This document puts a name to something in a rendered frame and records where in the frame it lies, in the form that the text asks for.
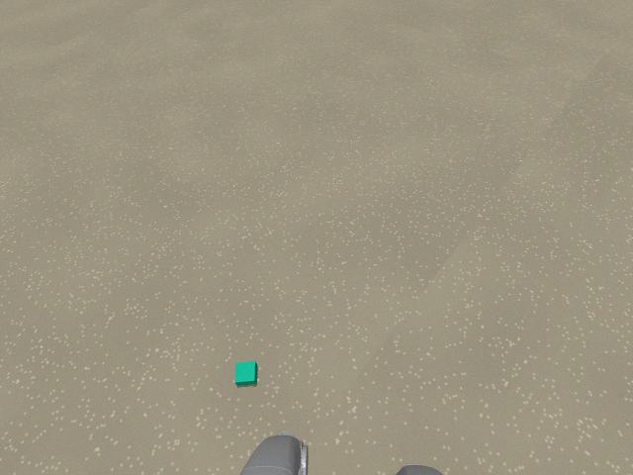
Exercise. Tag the small box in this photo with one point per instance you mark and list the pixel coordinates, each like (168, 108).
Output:
(245, 373)

